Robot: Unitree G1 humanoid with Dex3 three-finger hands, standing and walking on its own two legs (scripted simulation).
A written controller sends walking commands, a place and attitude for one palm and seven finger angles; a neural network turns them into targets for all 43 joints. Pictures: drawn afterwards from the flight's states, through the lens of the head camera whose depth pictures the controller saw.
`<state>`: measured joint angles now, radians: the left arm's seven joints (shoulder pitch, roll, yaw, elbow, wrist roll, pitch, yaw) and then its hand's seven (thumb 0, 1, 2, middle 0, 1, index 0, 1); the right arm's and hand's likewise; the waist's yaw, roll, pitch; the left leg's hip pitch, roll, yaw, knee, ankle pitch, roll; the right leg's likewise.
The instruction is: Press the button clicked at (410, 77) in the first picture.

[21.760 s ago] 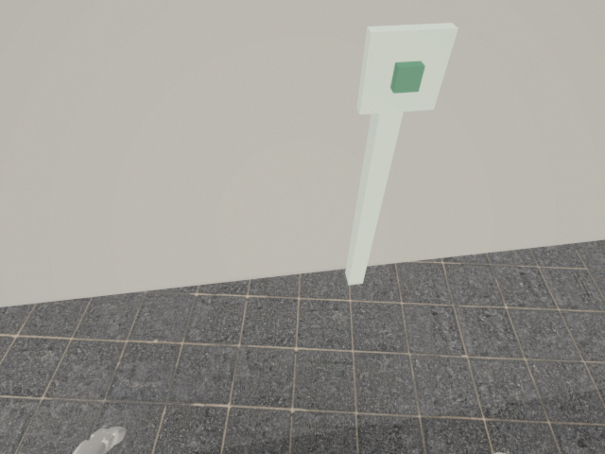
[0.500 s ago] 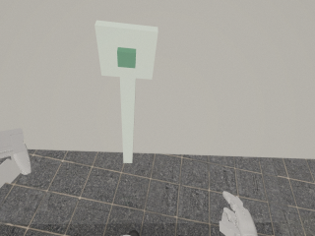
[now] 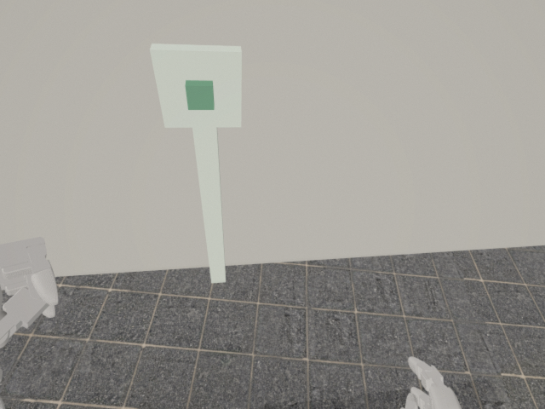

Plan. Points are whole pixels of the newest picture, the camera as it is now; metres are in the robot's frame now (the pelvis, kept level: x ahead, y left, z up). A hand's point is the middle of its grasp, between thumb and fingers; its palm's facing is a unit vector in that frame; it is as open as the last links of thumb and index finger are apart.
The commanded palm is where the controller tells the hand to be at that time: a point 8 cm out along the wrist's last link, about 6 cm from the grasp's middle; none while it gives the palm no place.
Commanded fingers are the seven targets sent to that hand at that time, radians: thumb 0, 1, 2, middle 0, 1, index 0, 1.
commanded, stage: stop stepping back and stand still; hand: left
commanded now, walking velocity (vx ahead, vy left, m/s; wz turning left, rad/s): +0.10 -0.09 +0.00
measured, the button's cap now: (200, 94) +0.70 +0.19 +0.11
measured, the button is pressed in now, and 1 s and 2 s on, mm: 0 0 0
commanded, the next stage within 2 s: let the arm hang, fingers relaxed in 0.60 s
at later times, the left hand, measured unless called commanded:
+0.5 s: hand out of the picture +0.12 +0.25 +0.18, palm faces +0.45 -0.80 -0.38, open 3.1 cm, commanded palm +0.05 +0.30 +0.18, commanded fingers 0.00 0.90 0.90 -1.30 -1.50 -1.30 -1.50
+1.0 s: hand out of the picture +0.02 +0.20 -0.16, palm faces +0.17 -0.96 -0.24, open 3.3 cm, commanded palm none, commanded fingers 0.00 0.90 0.90 -0.71 -0.86 -0.71 -0.86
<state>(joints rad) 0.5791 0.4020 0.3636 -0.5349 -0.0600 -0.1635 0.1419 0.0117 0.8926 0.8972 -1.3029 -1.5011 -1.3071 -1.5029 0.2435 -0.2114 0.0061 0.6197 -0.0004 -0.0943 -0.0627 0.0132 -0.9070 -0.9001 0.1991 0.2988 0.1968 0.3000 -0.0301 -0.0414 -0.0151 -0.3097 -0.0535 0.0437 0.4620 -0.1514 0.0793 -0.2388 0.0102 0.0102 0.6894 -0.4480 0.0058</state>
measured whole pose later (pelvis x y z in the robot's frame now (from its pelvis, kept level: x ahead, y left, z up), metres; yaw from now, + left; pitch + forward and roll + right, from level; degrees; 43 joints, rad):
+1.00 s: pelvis -0.05 +0.00 -0.01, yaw +7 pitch -1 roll +0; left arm 0.28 0.18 0.06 0.71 0.02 0.03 0.05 0.01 0.91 0.90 -1.00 -1.28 -1.02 -1.22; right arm 0.28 -0.19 0.01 0.84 -0.04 0.02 0.00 0.01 -0.91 -0.90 0.20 0.30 0.20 0.30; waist -0.02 -0.03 0.07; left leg -0.31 0.04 0.05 0.65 -0.32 -0.01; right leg -0.35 -0.02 -0.12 0.65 -0.29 -0.05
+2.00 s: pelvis -0.04 +0.03 +0.01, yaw +5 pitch -2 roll +0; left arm 0.29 0.11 0.01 1.15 0.01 0.00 0.04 0.00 0.91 0.90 -0.19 -0.30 -0.20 -0.30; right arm 0.33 -0.11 -0.01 1.13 -0.02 0.01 -0.03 0.00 -0.91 -0.90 0.20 0.30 0.19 0.30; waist -0.01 0.02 0.06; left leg -0.16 0.01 0.10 0.42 -0.23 0.02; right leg -0.21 -0.02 -0.07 0.42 -0.18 -0.01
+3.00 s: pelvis -0.02 +0.02 +0.01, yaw +6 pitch -1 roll +0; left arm 0.18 0.21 0.02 1.15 0.01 -0.02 0.02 0.00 0.91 0.90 -0.20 -0.30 -0.20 -0.30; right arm 0.22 -0.21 -0.02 1.14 -0.02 0.00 -0.03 0.00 -0.91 -0.90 0.20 0.30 0.20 0.30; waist -0.02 0.02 0.06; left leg -0.11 0.03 0.09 0.35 -0.22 0.00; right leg -0.15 0.00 -0.08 0.35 -0.18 -0.03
